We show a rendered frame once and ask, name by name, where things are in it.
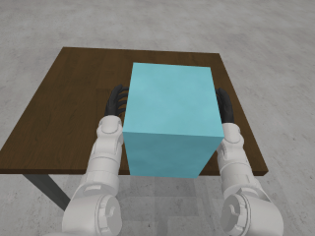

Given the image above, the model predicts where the table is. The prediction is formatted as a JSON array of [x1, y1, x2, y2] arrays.
[[0, 46, 269, 211]]

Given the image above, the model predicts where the left robot forearm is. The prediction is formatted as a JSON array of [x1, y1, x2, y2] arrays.
[[62, 115, 124, 230]]

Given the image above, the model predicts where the left robot hand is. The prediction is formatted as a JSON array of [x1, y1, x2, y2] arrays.
[[104, 84, 130, 117]]

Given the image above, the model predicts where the carton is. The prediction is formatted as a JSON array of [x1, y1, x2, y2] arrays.
[[122, 62, 224, 179]]

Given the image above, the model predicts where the robot left upper arm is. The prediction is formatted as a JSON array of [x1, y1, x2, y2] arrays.
[[41, 193, 122, 236]]

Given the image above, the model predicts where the robot right upper arm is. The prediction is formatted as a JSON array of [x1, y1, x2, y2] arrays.
[[220, 193, 284, 236]]

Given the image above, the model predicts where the right robot forearm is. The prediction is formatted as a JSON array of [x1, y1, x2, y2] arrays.
[[216, 123, 284, 233]]

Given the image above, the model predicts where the right robot hand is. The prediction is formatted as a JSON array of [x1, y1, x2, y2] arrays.
[[215, 88, 235, 124]]

